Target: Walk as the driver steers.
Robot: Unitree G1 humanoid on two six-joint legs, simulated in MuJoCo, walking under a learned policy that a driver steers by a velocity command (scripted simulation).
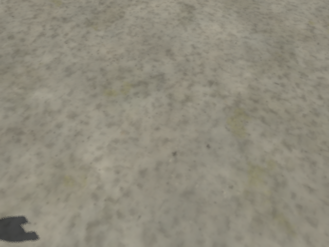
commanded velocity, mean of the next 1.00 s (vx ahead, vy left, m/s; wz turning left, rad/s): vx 0.41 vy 0.00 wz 0.24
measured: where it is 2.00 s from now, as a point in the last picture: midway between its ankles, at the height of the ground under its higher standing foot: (161, 214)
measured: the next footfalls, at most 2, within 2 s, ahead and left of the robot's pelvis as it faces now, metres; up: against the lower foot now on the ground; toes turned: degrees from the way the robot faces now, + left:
left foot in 0.28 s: +0.53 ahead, +0.12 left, +0.00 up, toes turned -12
right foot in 0.68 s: +0.71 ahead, -0.09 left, +0.00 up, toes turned +12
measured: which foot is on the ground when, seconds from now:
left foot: up 0.00-0.26, down 0.28-0.68, up 0.70-1.00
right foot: down 0.00-0.30, up 0.32-0.66, down 0.68-1.00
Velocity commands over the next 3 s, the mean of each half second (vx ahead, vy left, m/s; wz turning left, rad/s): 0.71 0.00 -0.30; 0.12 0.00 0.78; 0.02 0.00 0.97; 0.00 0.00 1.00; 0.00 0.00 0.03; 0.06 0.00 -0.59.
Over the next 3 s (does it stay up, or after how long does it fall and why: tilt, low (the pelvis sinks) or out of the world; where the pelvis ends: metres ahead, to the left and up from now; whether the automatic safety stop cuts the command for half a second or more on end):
stays up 0.64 0.17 0.01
